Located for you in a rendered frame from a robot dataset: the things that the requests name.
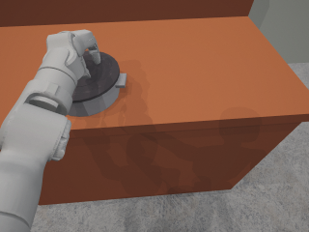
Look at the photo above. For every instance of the lid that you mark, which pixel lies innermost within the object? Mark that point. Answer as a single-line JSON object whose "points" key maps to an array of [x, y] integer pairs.
{"points": [[103, 77]]}

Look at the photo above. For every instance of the robot left upper arm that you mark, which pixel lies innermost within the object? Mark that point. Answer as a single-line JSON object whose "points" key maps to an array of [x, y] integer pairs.
{"points": [[35, 137]]}

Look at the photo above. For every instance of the left robot hand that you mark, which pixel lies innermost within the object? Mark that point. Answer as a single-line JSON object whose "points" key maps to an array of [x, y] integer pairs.
{"points": [[91, 44]]}

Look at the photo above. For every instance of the table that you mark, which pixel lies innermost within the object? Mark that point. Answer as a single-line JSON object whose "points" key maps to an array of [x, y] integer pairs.
{"points": [[207, 96]]}

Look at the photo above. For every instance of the pot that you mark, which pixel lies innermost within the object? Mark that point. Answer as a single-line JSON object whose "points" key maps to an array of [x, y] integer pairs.
{"points": [[97, 105]]}

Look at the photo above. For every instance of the robot left forearm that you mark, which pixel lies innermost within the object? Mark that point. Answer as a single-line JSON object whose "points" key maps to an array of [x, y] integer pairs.
{"points": [[56, 78]]}

